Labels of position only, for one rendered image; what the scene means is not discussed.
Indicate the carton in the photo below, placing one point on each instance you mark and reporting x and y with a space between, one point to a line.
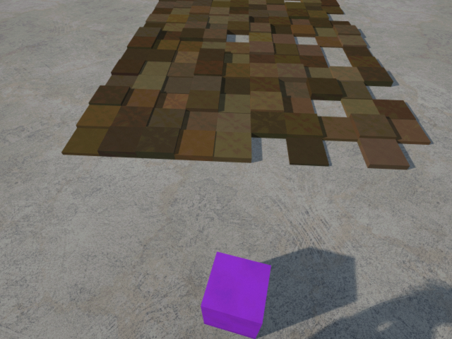
235 295

